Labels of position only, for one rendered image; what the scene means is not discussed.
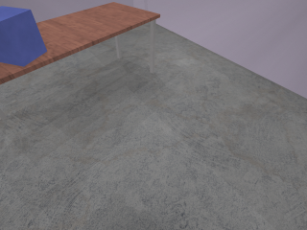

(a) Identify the carton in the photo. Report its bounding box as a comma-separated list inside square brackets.
[0, 6, 47, 67]

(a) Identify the table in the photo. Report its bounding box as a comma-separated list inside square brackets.
[0, 2, 160, 120]

